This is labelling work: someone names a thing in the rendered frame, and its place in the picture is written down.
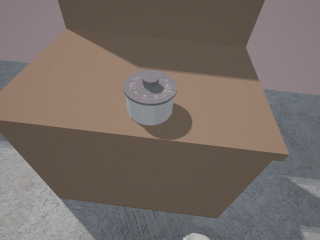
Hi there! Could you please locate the table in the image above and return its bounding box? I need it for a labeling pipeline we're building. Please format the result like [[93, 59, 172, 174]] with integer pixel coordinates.
[[0, 0, 289, 219]]

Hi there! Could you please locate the lid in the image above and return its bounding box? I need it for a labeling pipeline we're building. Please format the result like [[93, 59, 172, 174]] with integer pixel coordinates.
[[123, 70, 177, 106]]

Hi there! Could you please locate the knob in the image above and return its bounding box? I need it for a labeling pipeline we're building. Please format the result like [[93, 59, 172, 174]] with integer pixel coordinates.
[[142, 72, 159, 88]]

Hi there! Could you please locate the pot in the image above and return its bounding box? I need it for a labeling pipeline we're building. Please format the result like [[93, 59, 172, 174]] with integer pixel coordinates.
[[125, 96, 174, 126]]

